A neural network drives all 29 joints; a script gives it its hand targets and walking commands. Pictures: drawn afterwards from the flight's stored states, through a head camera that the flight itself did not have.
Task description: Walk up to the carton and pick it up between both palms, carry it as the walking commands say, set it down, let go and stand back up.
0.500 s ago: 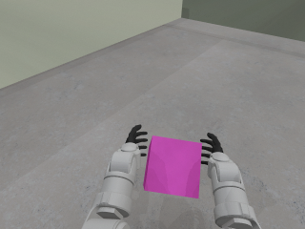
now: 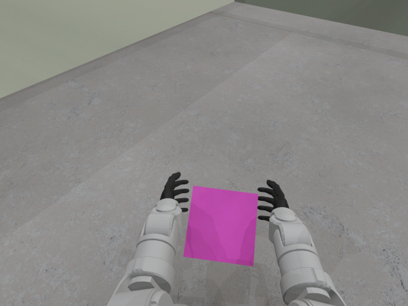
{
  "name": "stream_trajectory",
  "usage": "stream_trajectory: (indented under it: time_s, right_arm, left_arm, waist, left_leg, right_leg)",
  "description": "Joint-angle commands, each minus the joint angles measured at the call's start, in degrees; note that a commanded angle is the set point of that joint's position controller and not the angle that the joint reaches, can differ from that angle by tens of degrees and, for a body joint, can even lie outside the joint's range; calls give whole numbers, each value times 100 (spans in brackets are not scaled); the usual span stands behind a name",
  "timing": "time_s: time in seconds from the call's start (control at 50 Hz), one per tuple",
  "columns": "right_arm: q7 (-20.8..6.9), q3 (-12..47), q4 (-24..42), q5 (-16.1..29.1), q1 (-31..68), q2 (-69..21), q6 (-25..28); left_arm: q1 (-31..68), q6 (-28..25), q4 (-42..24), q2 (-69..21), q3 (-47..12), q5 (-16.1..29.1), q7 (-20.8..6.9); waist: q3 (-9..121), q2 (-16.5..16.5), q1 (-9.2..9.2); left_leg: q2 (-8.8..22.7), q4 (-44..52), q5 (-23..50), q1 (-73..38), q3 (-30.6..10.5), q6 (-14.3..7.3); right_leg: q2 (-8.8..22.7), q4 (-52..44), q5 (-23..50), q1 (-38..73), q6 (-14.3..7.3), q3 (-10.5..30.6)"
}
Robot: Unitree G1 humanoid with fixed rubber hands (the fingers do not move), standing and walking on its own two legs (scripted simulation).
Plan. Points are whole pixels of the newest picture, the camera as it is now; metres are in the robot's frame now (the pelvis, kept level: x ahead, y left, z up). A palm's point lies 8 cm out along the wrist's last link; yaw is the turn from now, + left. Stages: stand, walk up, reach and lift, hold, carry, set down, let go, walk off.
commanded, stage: set down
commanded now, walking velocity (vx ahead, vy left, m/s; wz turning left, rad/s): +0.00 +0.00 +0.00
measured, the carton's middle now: (218, 223) +0.35 +0.01 -0.12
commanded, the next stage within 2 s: none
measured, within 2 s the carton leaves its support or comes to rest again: neither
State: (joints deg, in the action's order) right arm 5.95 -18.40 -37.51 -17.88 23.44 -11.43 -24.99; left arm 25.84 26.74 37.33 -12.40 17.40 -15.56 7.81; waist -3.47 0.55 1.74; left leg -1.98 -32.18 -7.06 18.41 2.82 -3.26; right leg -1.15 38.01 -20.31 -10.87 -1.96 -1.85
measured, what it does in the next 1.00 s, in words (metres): lowers itself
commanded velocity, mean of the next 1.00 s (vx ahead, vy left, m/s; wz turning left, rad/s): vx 0.00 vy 0.00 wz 0.00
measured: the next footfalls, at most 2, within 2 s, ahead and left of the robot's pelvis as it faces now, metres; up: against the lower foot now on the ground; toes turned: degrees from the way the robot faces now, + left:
none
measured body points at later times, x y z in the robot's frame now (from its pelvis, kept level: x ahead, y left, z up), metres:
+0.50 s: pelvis -0.02 +0.01 -0.03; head +0.09 +0.02 +0.40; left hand +0.31 +0.13 -0.10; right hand +0.31 -0.10 -0.09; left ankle +0.12 +0.08 -0.72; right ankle +0.01 -0.10 -0.72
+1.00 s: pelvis -0.04 +0.01 -0.08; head +0.19 +0.02 +0.31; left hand +0.31 +0.15 -0.21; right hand +0.31 -0.09 -0.20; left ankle +0.12 +0.08 -0.72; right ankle +0.01 -0.10 -0.72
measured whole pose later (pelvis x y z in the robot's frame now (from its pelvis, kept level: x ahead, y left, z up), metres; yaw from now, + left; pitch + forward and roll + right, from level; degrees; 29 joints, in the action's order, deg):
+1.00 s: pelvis -0.04 +0.01 -0.08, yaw -2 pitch +15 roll -1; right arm 17.3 -3.3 -42.4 -3.6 29.6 -7.4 6.4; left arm 29.5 -6.1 42.8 -2.3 5.2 -4.2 16.8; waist -16.2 0.8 1.7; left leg -2.0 -57.1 -11.1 61.2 1.8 -3.6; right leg -2.1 64.7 -25.8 -54.0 -2.0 -1.8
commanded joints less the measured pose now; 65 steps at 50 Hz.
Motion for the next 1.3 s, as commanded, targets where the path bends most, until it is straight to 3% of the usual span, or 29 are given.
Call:
stream_trajectory:
  time_s: [0.0, 0.06, 0.08, 0.12, 0.16, 0.24, 0.26, 0.3, 0.48, 0.54, 0.56, 0.58, 0.6, 0.68, 0.72, 0.78, 0.8, 0.82, 0.94, 0.96, 0.98, 1.0, 1.08, 1.1, 1.16, 1.18, 1.2, 1.26, 1.28]
  right_arm:
    - [-1254, 2041, -214, 609, 3816, -5726, 922]
    - [-1164, 2249, -378, 557, 3062, -5524, 1176]
    - [-1156, 1956, -690, 383, 3079, -5308, 1200]
    - [-1106, 2052, -647, 388, 3003, -5306, 1458]
    - [-1019, 1991, -699, 335, 2992, -5103, 1736]
    - [-669, 2087, -556, 405, 2942, -3965, 2286]
    - [-590, 1879, -824, 317, 2613, -3869, 2363]
    - [-518, 1914, -752, 455, 2678, -3177, 2600]
    - [254, 2374, -510, 1030, 1798, -1530, 3366]
    - [463, 2324, -172, 1212, 2199, -686, 3463]
    - [492, 2498, -167, 1207, 2052, -799, 3478]
    - [576, 2742, 52, 1359, 2061, -679, 3501]
    - [672, 2391, 10, 1360, 1913, -455, 3551]
    - [604, 2754, -49, 1681, 2332, -624, 3542]
    - [711, 2144, -75, 1379, 2289, -23, 3587]
    - [688, 2590, 79, 1591, 2268, -339, 3571]
    - [755, 2355, 223, 1505, 2280, -14, 3607]
    - [659, 2577, 272, 1600, 2523, -184, 3596]
    - [712, 2534, 23, 1568, 2713, -471, 3674]
    - [725, 2625, -101, 1557, 2763, -563, 3600]
    - [741, 2296, -278, 1430, 2650, -460, 3586]
    - [742, 2495, -116, 1478, 2795, -419, 3585]
    - [746, 2163, -659, 1349, 2559, -346, 3522]
    - [700, 2209, -655, 1407, 2863, -341, 3496]
    - [712, 2655, 98, 1559, 3250, -942, 3522]
    - [721, 2521, -476, 1702, 3225, -470, 3494]
    - [645, 2414, -703, 1503, 3362, -1030, 3413]
    - [702, 2734, -244, 1474, 3715, -1348, 3435]
    - [608, 2717, -502, 1518, 3813, -1488, 3374]
  left_arm:
    - [3225, -705, 141, -5866, -1878, 366, -1296]
    - [2863, -1059, -171, -5713, -2132, 385, -1177]
    - [2954, -1124, 254, -5461, -1926, 338, -1147]
    - [2517, -1362, 164, -5236, -1693, 38, -1087]
    - [2820, -1656, 260, -5080, -1795, 117, -992]
    - [2389, -2198, 371, -4018, -1309, -251, -623]
    - [2600, -2349, 341, -3766, -1349, -203, -606]
    - [2481, -2594, 176, -3310, -1306, -207, -317]
    - [2206, -3433, -141, -1833, -2463, 495, 240]
    - [2016, -3473, -8, -1122, -2183, 571, 441]
    - [1977, -3585, -244, -982, -2456, 816, 398]
    - [1658, -3579, -33, -839, -2398, 783, 423]
    - [1359, -3613, 107, -456, -2243, 922, 464]
    - [2128, -3647, -286, -561, -2499, 1144, 517]
    - [1679, -3620, 6, -359, -2384, 1289, 569]
    - [2103, -3651, -838, -377, -2555, 1493, 642]
    - [1942, -3677, -935, -196, -2505, 1544, 705]
    - [1882, -3667, -663, -365, -2501, 1475, 680]
    - [2228, -3746, -383, -494, -2646, 1616, 534]
    - [2623, -3679, -575, -356, -2519, 1540, 559]
    - [2581, -3643, -305, -397, -2436, 1605, 574]
    - [2573, -3632, -379, -433, -2260, 1600, 578]
    - [2321, -3544, -99, -335, -2130, 1426, 616]
    - [2316, -3490, 282, -526, -2001, 1450, 547]
    - [3069, -3591, -524, -730, -2591, 1694, 478]
    - [2893, -3523, -171, -317, -1938, 1233, 644]
    - [3215, -3492, -168, -826, -2433, 1512, 529]
    - [2986, -3494, -134, -1020, -2200, 1350, 509]
    - [3154, -3461, 122, -1087, -1987, 1151, 490]
  waist:
    - [1409, 469, 195]
    - [1995, 91, 129]
    - [1567, 533, -93]
    - [1672, 311, 274]
    - [1663, 327, 17]
    - [1644, 412, 371]
    - [1535, 308, 77]
    - [1550, 335, 261]
    - [2092, 64, -309]
    - [2176, 39, -116]
    - [2323, 361, -324]
    - [2190, 143, -16]
    - [2376, 259, -390]
    - [2192, -121, -8]
    - [2644, -234, -474]
    - [3394, -137, -182]
    - [3470, -196, -396]
    - [3214, -211, -65]
    - [3267, -206, -295]
    - [3414, -227, -69]
    - [3568, -203, -458]
    - [3791, -100, -68]
    - [3798, -155, -260]
    - [3450, -161, -59]
    - [4850, 187, -229]
    - [4011, -332, 428]
    - [3890, -193, -96]
    - [4663, 71, 211]
    - [4444, 44, 591]
  left_leg:
    - [-149, -312, -953, -2532, -1153, 95]
    - [-124, -553, 241, -2291, -1211, 194]
    - [-89, -509, -127, -2240, -1223, 123]
    - [-124, -655, 58, -1912, -1221, 94]
    - [-182, -588, -468, -1716, -1189, 78]
    - [-186, -934, -130, -1280, -1053, 76]
    - [-187, -879, -336, -1299, -1069, 88]
    - [-119, -865, -868, -1091, -1195, 119]
    - [-201, -1391, -690, -437, -1068, 152]
    - [-159, -1456, -1016, -327, -1051, 172]
    - [-197, -1465, -1014, -280, -1089, 145]
    - [-290, -1632, -654, -15, -909, 111]
    - [-236, -1760, -787, -76, -1014, 96]
    - [-307, -1680, -837, 397, -936, 121]
    - [-311, -1804, -870, 582, -1062, 260]
    - [-329, -1825, -673, 304, -1167, 195]
    - [-366, -1871, -920, 365, -1133, 204]
    - [-371, -1926, -747, 626, -1161, 192]
    - [-468, -2352, -736, 1260, -992, 155]
    - [-515, -2364, -768, 1269, -1001, 119]
    - [-527, -2502, -985, 1341, -986, 160]
    - [-503, -2559, -970, 1255, -1048, 193]
    - [-514, -2737, -1194, 1476, -1067, 222]
    - [-544, -2924, -914, 1910, -889, 201]
    - [-527, -3202, -905, 1656, -1124, 148]
    - [-579, -3185, -820, 1975, -800, 179]
    - [-519, -3167, -1072, 2150, -1030, 179]
    - [-623, -3681, -578, 2331, -774, 140]
    - [-574, -3681, -602, 2485, -814, 87]
  right_leg:
    - [-11, -990, -867, -2719, -75, 1218]
    - [-174, -672, 210, -2494, -171, 1239]
    - [-250, -724, -180, -3015, -90, 1073]
    - [-177, -556, 24, -2789, -98, 1266]
    - [-250, -479, -208, -2848, -71, 1088]
    - [-258, -340, -194, -3262, -31, 1107]
    - [-325, -319, -362, -3496, -35, 1082]
    - [-472, 103, -510, -3470, -103, 918]
    - [-498, 586, -300, -3617, -209, 921]
    - [-466, 822, -632, -3771, -253, 810]
    - [-510, 832, -488, -3519, -169, 693]
    - [-462, 702, -374, -3493, -174, 849]
    - [-455, 810, -502, -3693, -105, 720]
    - [-533, 1055, -483, -3989, -242, 801]
    - [-508, 1407, -339, -3985, -264, 686]
    - [-608, 1642, -29, -3989, -224, 669]
    - [-621, 1684, -107, -3989, -207, 606]
    - [-567, 1837, -123, -4287, -221, 739]
    - [-623, 1905, -316, -4557, -225, 818]
    - [-610, 2002, -221, -4566, -223, 768]
    - [-636, 2042, -407, -4828, -193, 727]
    - [-643, 2216, -415, -4851, -215, 757]
    - [-661, 2504, -445, -5218, -222, 697]
    - [-631, 2348, -620, -5477, -221, 803]
    - [-736, 2820, -335, -5233, -33, 685]
    - [-725, 2751, -454, -5669, -201, 806]
    - [-732, 2850, -516, -5731, -194, 759]
    - [-823, 2896, -293, -5561, -61, 816]
    - [-786, 3079, -479, -5902, -80, 918]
